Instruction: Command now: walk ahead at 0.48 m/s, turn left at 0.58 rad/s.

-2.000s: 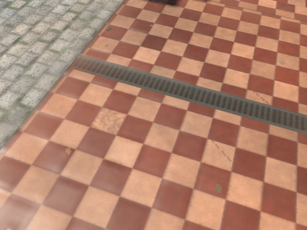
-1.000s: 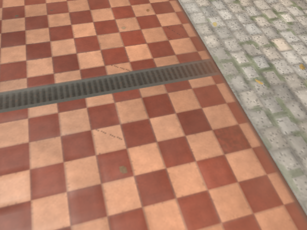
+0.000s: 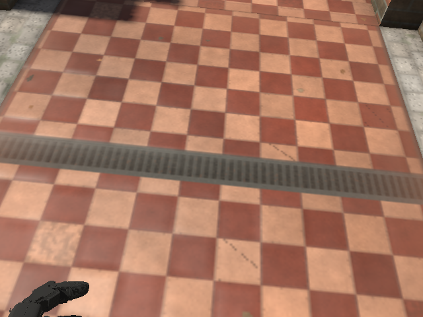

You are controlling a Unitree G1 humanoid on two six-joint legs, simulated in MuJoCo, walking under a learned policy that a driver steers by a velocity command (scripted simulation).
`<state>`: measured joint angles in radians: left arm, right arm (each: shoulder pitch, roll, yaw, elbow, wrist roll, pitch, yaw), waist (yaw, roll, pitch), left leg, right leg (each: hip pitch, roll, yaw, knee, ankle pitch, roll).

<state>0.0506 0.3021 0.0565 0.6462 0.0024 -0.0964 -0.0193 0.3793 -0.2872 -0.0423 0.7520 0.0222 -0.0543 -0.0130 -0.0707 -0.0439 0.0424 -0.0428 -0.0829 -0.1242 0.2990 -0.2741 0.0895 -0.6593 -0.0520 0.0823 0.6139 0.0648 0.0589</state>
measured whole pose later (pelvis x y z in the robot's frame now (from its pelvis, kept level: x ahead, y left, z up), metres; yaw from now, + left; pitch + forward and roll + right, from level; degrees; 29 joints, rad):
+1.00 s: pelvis +0.55 +0.04 -0.01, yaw -10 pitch +1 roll +3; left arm 0.12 0.30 0.06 0.66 -0.02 -0.02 -0.04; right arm 0.34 -0.30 -0.08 0.82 0.00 -0.09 0.00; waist -0.09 -0.04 0.04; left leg 0.03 -0.01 0.20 0.23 -0.27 0.01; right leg -0.66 -0.10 0.02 0.74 -0.02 0.00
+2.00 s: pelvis +1.06 -0.16 +0.00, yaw -34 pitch +2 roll +2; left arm 0.07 0.27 0.03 0.65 -0.01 -0.07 -0.02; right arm 0.40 -0.28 -0.05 0.85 0.02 -0.07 0.01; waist -0.12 -0.04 0.03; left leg -0.04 -0.05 0.00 0.25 -0.24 0.03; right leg -0.59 -0.07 0.06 0.61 -0.03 0.02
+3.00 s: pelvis +1.55 -0.35 +0.00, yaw -1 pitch +2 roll +0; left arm 0.02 0.29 0.04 0.70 0.00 -0.10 -0.02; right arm 0.35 -0.29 -0.07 0.71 0.02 -0.04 -0.01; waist -0.08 -0.04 0.04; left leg -0.11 -0.11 -0.16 0.37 -0.27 0.08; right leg -0.61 -0.05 0.11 0.56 0.05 0.06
